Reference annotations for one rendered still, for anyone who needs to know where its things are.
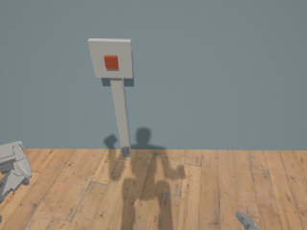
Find button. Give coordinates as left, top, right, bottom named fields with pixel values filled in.
left=104, top=55, right=119, bottom=69

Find panel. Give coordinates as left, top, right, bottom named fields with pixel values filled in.
left=87, top=38, right=133, bottom=158

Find robot right hand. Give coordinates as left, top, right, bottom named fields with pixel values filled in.
left=236, top=211, right=260, bottom=230

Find robot left hand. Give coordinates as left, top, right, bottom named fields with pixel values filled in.
left=0, top=141, right=33, bottom=204

